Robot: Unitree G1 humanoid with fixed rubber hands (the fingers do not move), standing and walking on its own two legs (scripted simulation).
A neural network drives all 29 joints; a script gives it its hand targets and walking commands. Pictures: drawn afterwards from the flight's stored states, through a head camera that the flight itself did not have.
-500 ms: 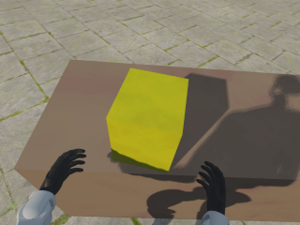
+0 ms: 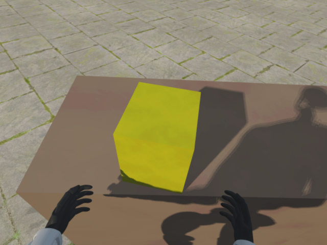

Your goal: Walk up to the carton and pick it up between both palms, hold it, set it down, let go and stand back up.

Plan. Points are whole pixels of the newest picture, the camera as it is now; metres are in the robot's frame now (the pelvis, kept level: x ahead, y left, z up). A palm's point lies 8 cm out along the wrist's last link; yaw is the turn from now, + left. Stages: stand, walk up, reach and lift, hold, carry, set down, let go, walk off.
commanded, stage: set down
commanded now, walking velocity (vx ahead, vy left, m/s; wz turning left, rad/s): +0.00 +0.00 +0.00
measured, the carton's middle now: (160, 138) +0.42 +0.03 +0.00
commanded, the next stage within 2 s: let go in 0.90 s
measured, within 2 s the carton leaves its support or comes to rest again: neither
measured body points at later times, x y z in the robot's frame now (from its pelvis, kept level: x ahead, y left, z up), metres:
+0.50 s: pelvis +0.02 -0.02 +0.00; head +0.02 -0.01 +0.45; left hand +0.18 +0.23 -0.05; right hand +0.19 -0.21 -0.05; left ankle +0.00 +0.10 -0.75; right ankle -0.02 -0.13 -0.75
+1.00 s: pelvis +0.00 -0.02 +0.00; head +0.01 -0.02 +0.45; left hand +0.17 +0.21 -0.08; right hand +0.18 -0.25 -0.08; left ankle +0.00 +0.10 -0.75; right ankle -0.02 -0.13 -0.75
